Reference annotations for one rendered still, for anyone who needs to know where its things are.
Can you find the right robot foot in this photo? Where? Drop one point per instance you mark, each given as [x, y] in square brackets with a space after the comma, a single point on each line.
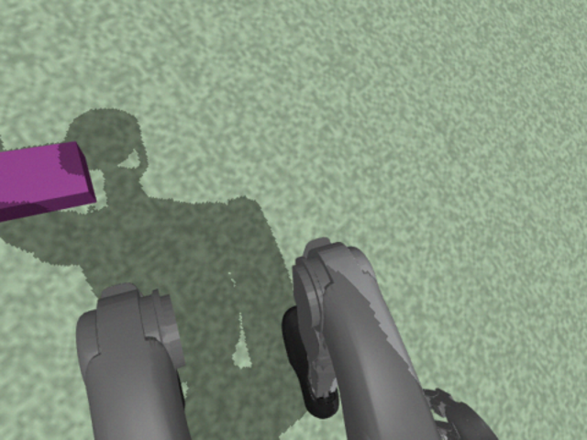
[321, 408]

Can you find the right robot hand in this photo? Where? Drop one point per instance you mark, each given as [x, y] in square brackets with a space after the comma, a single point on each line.
[463, 422]

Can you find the carton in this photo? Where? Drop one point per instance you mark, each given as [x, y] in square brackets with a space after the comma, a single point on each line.
[43, 179]

